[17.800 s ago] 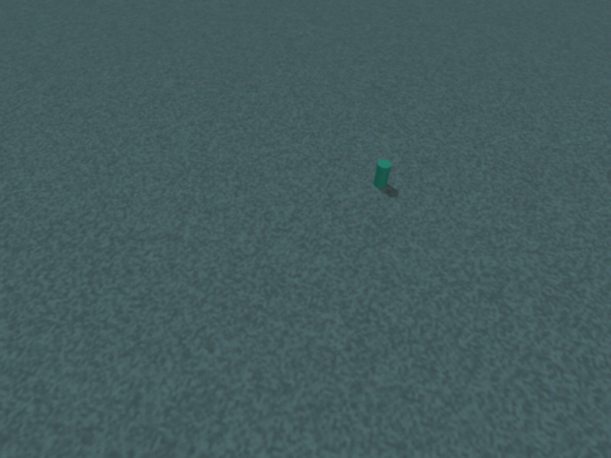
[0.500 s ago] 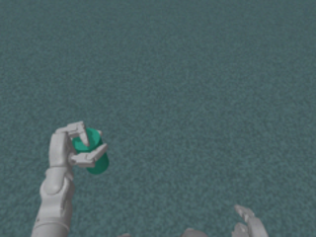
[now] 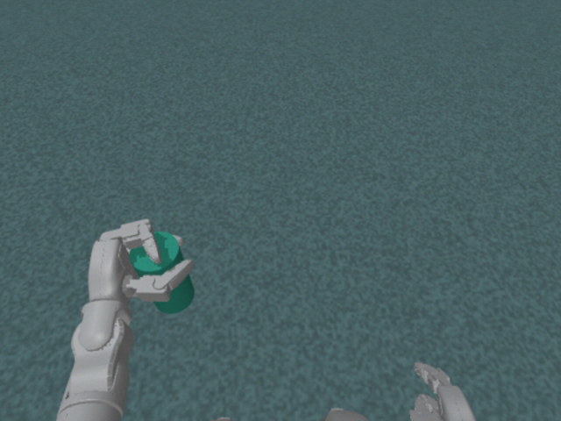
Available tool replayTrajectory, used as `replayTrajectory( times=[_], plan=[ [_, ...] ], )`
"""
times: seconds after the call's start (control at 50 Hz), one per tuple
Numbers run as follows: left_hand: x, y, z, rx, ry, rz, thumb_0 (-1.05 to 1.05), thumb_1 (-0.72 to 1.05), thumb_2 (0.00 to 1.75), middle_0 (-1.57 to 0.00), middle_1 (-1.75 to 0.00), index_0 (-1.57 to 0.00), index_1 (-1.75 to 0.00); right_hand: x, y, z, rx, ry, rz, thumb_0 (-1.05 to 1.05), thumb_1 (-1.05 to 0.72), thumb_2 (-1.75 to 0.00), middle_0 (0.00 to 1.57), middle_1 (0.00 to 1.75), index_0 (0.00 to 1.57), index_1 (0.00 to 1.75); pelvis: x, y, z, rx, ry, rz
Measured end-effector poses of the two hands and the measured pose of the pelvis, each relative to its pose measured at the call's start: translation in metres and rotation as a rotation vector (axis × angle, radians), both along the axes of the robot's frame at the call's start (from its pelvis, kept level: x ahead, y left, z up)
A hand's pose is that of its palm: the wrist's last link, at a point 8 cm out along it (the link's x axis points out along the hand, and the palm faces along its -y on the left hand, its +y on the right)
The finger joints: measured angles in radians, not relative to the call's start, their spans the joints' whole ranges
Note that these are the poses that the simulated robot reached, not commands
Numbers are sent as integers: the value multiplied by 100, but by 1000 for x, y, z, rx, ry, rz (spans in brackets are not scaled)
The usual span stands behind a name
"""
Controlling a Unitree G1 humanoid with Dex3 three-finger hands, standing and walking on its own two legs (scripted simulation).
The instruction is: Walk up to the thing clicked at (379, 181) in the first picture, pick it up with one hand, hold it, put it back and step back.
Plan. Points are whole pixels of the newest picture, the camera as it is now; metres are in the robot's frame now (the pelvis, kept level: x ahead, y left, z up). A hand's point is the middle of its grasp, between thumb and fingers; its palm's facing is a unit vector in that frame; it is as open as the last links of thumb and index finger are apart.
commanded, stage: hold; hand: left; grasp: from the side
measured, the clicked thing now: (165, 275) +0.32 +0.17 +0.00
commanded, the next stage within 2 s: crouch in 1.62 s
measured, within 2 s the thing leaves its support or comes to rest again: neither
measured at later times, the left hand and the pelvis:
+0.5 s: hand (157, 258) +0.32 +0.17 +0.06, palm faces +0.08 -1.00 -0.01, open 5.5 cm; pelvis +0.00 +0.00 +0.00, yaw +0 degrees
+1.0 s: hand (157, 257) +0.32 +0.17 +0.06, palm faces +0.07 -1.00 +0.00, open 5.6 cm; pelvis +0.00 +0.00 +0.00, yaw +0 degrees
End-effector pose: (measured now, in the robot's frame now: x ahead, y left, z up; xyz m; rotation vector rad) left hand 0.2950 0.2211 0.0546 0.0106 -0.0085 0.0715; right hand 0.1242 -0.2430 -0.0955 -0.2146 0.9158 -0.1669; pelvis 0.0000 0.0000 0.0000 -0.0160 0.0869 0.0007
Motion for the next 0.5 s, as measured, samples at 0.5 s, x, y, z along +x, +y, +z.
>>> replayTrajectory(
  times=[0.5],
  plan=[
    [2, 3, 1, -2, -8, 4, 4, -12, 94, -75, -97, -132, -139, -6, -1, -2, 3, 12, -6, 1, -90, -90, 20, 30, 20, 30, 0, 0, 0, 0, 2, 1]
  ],
)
